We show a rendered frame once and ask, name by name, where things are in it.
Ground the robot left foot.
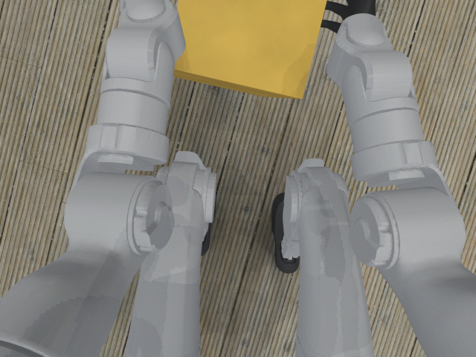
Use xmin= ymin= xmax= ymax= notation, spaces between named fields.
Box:
xmin=201 ymin=200 xmax=216 ymax=256

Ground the right robot forearm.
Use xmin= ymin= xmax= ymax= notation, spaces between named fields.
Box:
xmin=327 ymin=13 xmax=466 ymax=244

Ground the right robot shin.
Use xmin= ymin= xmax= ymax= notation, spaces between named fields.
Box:
xmin=281 ymin=158 xmax=349 ymax=258

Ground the left robot forearm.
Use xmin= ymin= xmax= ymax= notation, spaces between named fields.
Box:
xmin=64 ymin=0 xmax=186 ymax=233

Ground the left robot upper arm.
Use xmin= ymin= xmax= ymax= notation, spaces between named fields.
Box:
xmin=0 ymin=172 xmax=175 ymax=357

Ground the right robot upper arm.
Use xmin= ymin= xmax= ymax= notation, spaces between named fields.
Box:
xmin=348 ymin=187 xmax=476 ymax=357

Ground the carton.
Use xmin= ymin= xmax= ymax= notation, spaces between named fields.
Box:
xmin=174 ymin=0 xmax=327 ymax=99

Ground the right robot hand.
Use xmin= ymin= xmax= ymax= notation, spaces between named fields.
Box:
xmin=321 ymin=0 xmax=376 ymax=33

